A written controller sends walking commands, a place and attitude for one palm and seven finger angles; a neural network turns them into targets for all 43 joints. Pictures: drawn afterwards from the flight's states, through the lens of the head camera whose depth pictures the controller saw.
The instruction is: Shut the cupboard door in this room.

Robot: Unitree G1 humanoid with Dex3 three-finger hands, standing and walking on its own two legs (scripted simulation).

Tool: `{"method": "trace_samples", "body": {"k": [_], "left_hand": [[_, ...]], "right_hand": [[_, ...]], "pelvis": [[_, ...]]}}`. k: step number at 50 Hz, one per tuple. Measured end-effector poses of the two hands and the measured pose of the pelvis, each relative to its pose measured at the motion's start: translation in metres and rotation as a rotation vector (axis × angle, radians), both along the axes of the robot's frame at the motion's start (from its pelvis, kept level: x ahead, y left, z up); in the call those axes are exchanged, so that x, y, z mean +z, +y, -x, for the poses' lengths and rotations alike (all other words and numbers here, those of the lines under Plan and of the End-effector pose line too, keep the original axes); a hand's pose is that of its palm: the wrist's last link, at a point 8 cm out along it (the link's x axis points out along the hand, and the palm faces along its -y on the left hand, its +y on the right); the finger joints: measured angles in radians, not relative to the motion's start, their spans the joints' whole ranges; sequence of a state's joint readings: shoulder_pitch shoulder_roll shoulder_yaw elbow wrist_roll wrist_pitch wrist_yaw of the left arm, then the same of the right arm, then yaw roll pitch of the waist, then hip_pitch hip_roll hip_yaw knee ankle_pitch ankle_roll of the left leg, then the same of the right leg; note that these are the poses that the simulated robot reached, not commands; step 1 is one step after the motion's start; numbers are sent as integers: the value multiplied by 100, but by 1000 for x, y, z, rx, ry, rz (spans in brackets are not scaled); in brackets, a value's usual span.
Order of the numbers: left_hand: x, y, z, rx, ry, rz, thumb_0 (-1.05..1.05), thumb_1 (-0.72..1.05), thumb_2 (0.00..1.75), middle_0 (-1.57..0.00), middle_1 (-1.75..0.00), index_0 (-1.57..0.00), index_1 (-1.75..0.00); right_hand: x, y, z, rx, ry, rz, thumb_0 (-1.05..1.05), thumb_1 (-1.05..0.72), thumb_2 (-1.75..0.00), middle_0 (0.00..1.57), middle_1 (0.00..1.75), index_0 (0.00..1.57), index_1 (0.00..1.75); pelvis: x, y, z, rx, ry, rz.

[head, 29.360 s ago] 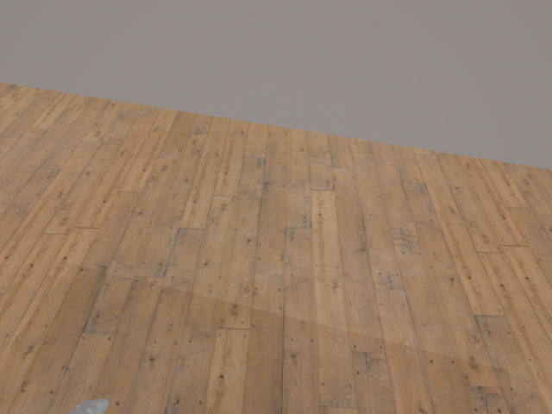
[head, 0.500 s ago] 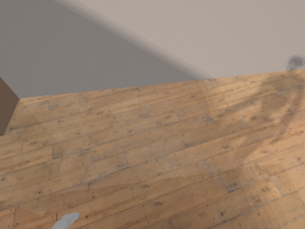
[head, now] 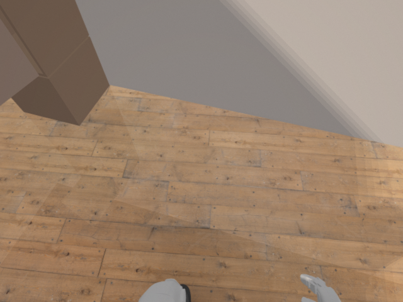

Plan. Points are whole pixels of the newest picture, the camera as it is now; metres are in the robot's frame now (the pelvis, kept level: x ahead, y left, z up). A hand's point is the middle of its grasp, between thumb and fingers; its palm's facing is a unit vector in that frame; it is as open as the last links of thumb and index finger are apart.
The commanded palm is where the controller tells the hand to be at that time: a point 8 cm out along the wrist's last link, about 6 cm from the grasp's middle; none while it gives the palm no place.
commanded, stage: walk to a spot facing it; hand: left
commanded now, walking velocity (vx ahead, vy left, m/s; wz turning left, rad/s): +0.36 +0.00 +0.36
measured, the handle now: out of the picture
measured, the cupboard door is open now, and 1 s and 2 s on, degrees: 81 81 81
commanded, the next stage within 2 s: turn to face it in 1.20 s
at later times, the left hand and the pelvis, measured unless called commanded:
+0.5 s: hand (152, 193) +0.36 +0.17 -0.13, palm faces +0.07 -0.97 -0.22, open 7.4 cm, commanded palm none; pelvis +0.23 -0.02 +0.00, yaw +9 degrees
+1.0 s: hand (141, 228) +0.28 +0.19 -0.17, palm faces +0.44 -0.89 -0.15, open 7.4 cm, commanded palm none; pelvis +0.43 +0.06 +0.00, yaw +22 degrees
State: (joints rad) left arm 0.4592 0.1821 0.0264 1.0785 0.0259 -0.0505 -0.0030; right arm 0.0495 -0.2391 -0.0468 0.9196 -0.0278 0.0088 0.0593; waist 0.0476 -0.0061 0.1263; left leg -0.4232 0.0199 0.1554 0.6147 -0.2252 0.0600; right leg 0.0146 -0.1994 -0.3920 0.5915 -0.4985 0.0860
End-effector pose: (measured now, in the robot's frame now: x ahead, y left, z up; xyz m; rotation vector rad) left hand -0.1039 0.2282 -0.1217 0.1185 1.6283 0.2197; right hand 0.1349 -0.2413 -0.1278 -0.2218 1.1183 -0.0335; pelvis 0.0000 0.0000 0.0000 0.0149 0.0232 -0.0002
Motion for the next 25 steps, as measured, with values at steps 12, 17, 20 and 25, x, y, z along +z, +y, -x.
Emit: {"method": "trace_samples", "body": {"k": [12, 17, 20, 25], "left_hand": [[9, 39, -240, -31, -418, -33, 1, 91, 90, -20, -30, -19, -30], [23, 27, -338, -80, -546, -29, 1, 91, 90, -20, -30, -19, -30], [25, 15, -389, -117, -581, -27, 1, 91, 90, -20, -30, -19, -30], [18, -7, -452, -133, -636, -48, 1, 90, 90, -20, -30, -20, -30]], "right_hand": [[22, 22, -48, -20, 55, 28, 0, -91, -90, 20, 30, 20, 30], [15, 16, -45, -80, 156, 8, 0, -91, -90, 20, 30, 20, 30], [6, 7, -47, -117, 223, 0, 0, -91, -90, 20, 30, 20, 30], [-16, -15, -64, -133, 352, -5, 1, -91, -90, 20, 30, 20, 30]], "pelvis": [[22, 14, -98, 86, -25, 10], [24, 6, -146, 104, -22, 0], [19, -3, -177, 111, -20, -7], [2, -24, -231, 150, -33, -7]]}}
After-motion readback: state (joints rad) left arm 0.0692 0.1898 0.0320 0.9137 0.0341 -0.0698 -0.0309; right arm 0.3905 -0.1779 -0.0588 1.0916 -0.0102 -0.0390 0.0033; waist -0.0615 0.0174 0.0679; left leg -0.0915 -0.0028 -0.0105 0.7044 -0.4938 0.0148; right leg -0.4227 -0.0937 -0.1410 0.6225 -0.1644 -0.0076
